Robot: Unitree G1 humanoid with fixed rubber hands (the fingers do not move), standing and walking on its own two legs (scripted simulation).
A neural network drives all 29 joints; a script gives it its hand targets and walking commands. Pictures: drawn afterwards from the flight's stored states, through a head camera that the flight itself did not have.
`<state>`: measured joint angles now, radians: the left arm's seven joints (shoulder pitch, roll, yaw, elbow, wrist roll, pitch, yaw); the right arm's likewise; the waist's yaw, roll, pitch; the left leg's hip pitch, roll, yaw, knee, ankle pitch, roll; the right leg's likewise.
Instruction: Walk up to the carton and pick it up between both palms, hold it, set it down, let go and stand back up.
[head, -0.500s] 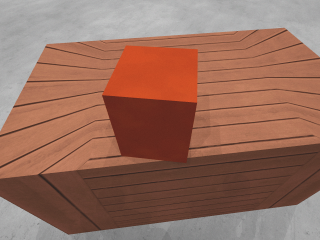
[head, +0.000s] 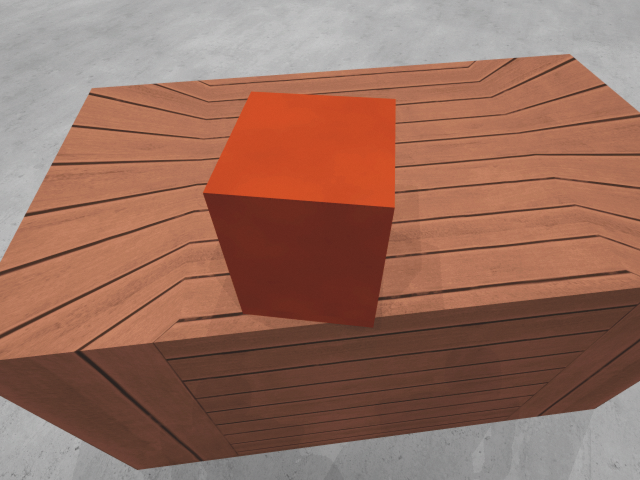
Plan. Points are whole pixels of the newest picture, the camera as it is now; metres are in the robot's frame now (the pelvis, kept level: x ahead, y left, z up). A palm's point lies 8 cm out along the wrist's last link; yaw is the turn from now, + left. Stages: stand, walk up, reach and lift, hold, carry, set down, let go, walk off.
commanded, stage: stand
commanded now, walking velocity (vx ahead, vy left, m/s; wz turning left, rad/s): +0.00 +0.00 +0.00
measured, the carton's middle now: (314, 213) +0.46 +0.04 +0.07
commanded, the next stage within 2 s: walk up in 0.02 s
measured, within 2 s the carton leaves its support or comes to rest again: neither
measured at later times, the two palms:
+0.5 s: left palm out of the picture +0.02 +0.32 -0.15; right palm out of the picture +0.05 -0.26 -0.12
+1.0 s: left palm (126, 441) +0.19 +0.29 -0.10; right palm (530, 396) +0.27 -0.28 -0.11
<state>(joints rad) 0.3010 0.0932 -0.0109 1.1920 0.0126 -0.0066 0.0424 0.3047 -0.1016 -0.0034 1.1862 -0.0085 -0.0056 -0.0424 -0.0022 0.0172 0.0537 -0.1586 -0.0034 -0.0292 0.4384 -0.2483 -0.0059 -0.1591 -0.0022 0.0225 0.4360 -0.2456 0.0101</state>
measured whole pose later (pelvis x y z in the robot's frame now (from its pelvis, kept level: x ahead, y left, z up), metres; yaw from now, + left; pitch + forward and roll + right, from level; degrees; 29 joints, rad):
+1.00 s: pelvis +0.11 -0.01 -0.02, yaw +10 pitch -3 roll +2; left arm 0.15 0.32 -0.01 0.69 0.02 0.02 0.00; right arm 0.26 -0.40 -0.03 0.65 0.00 0.02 -0.04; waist 0.00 0.02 0.15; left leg -0.31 -0.03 -0.06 0.95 -0.59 -0.01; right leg -0.33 -0.07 -0.05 0.65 -0.27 0.00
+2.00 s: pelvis +0.08 -0.02 +0.00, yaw +10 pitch -3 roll +0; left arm 0.12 0.35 0.01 1.02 -0.02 -0.01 -0.01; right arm 0.18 -0.37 0.00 1.05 0.02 -0.03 0.00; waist -0.01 0.00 0.07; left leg -0.11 0.03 -0.02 0.36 -0.19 -0.04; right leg -0.14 -0.03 0.00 0.36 -0.16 0.03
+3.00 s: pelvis +0.09 -0.01 +0.00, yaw +8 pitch -5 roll +0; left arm 0.14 0.27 0.10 0.39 0.06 0.51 -0.01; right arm 0.19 -0.31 -0.07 0.68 0.02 0.00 0.04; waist -0.02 -0.03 0.12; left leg -0.09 0.08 0.08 0.46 -0.28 -0.04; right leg -0.14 -0.02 0.03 0.45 -0.23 0.04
